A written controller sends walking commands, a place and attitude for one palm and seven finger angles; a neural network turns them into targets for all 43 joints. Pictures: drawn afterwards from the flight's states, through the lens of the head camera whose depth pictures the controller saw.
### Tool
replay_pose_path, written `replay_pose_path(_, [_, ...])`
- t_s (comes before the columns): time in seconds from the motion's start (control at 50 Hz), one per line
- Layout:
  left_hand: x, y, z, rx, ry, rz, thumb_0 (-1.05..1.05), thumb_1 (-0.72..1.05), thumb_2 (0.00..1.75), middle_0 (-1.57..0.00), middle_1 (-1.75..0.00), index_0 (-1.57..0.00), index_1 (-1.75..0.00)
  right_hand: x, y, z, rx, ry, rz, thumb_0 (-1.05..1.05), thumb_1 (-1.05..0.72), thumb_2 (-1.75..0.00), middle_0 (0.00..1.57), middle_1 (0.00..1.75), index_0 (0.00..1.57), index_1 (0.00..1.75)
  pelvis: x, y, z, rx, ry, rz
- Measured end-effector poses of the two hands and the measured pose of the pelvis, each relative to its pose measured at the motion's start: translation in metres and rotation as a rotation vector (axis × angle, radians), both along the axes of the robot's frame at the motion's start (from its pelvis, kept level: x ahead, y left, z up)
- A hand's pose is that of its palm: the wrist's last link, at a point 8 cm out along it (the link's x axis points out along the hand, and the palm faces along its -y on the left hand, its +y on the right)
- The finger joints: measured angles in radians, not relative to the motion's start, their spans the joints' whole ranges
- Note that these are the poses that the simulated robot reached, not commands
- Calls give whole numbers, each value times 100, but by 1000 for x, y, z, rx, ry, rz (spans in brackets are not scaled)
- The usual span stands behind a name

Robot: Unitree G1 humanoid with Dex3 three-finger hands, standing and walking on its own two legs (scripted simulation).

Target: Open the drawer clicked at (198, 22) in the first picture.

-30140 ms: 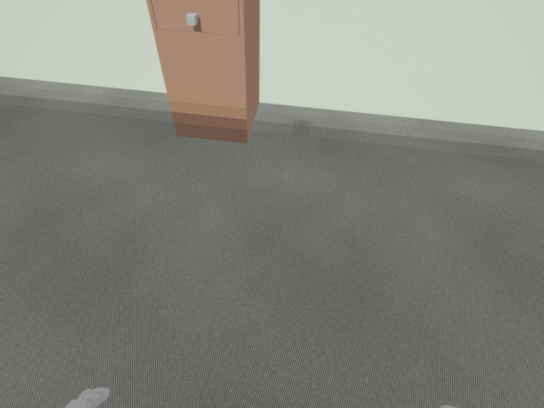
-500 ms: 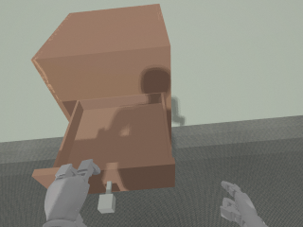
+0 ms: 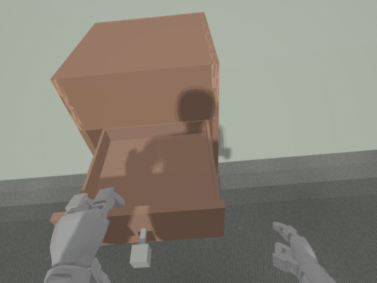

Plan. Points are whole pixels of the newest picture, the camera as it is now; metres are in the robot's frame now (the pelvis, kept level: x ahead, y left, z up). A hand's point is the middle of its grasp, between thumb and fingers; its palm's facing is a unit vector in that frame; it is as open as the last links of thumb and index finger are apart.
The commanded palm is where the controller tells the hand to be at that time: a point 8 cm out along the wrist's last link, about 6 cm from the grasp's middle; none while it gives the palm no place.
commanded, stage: lift the hand off the handle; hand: left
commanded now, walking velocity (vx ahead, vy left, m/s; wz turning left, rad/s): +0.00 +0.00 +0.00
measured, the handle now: (142, 246) +0.21 +0.16 -0.05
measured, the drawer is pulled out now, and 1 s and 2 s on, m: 0.30 0.30 0.30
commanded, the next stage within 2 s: draw the hand back to the body in 0.40 s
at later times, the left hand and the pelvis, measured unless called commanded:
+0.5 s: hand (103, 232) +0.18 +0.19 +0.09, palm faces +0.11 -0.24 -0.96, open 13.9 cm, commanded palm +0.14 +0.19 +0.16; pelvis -0.02 +0.01 +0.00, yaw +0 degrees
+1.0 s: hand (83, 233) +0.17 +0.21 +0.11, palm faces +0.09 -0.15 -0.98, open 13.8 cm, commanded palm +0.14 +0.22 +0.17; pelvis +0.00 -0.01 +0.01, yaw +0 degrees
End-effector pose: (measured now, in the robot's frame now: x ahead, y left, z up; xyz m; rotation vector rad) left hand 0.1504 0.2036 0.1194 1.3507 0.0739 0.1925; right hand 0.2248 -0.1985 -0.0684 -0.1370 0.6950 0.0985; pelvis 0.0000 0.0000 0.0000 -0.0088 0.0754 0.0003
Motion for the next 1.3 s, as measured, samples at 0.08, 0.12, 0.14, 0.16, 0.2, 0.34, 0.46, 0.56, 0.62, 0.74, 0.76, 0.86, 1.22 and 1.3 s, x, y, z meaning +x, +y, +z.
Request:
replay_pose_path(0.08, [-3,-1,7,-7,-23,-11,0,-49,30,-32,-120,-32,-121,-2,5,1,10,-1,5,1,-91,-90,20,30,20,30,-2,3,0,-1,-5,-2])
replay_pose_path(0.12, [-4,1,9,2,-27,-10,0,-49,30,-32,-120,-32,-121,-3,8,1,15,0,10,1,-91,-90,20,30,20,30,-3,4,0,-1,-8,-2])
replay_pose_path(0.14, [-4,2,10,4,-28,-8,0,-49,30,-32,-120,-32,-121,-3,10,1,18,-1,12,1,-91,-90,20,30,20,30,-4,4,1,-2,-10,-2])
replay_pose_path(0.16, [-4,2,11,5,-29,-6,0,-49,30,-32,-120,-32,-121,-4,11,2,21,-1,14,1,-91,-90,20,30,20,30,-5,5,1,-3,-13,-1])
replay_pose_path(0.2, [-4,3,13,1,-32,-4,0,-49,30,-32,-120,-32,-121,-5,14,2,27,-4,17,1,-91,-90,20,30,20,30,-6,6,1,-4,-17,-1])
replay_pose_path(0.34, [-3,2,25,-2,-58,-18,0,-49,30,-32,-120,-32,-121,-8,22,6,42,-14,27,1,-91,-90,20,30,20,30,-12,8,3,-6,-34,2])
replay_pose_path(0.46, [3,-5,21,-30,-33,-33,0,-49,30,-32,-120,-32,-121,-12,26,7,54,-11,30,1,-91,-90,20,30,20,30,-17,8,4,-2,-42,2])
replay_pose_path(0.56, [6,-13,21,-29,-34,-61,0,-49,30,-32,-120,-32,-121,-15,24,6,56,-9,28,1,-91,-90,20,30,20,30,-17,6,4,-1,-41,-2])
replay_pose_path(0.62, [5,-13,27,-11,-51,-64,0,-49,30,-32,-120,-32,-121,-16,21,6,55,-6,24,1,-91,-90,20,30,20,30,-16,3,5,0,-42,-6])
replay_pose_path(0.74, [1,4,34,33,-51,8,0,-49,30,-32,-120,-32,-121,-15,10,5,52,3,12,1,-91,-90,20,30,20,30,-13,-2,6,2,-45,-8])
replay_pose_path(0.76, [0,6,34,36,-41,23,0,-49,30,-32,-120,-32,-121,-14,8,5,48,4,10,1,-91,-90,20,30,20,30,-12,-3,7,2,-45,-6])
replay_pose_path(0.86, [-4,12,32,26,8,47,0,-49,30,-32,-120,-32,-121,-8,-2,7,18,2,6,1,-91,-90,20,30,20,30,-9,-7,8,2,-47,6])
replay_pose_path(1.22, [-4,27,40,-700,-158,67,-1,-46,32,-31,-118,-31,-119,4,-4,19,-15,-106,-36,1,-91,-90,20,30,20,30,7,-11,11,9,-83,31])
replay_pose_path(1.3, [-2,22,45,-908,-254,23,-1,-39,35,-31,-113,-31,-114,-5,-4,22,-56,-111,-38,1,-91,-90,20,30,20,30,16,-14,13,13,-91,46])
